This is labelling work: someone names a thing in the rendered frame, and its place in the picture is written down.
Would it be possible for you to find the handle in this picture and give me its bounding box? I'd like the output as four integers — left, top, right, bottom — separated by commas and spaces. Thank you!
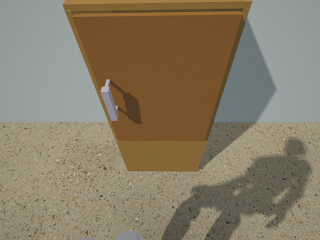
100, 79, 119, 121

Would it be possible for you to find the cupboard door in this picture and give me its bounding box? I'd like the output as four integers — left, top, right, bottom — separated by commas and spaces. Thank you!
72, 11, 242, 141

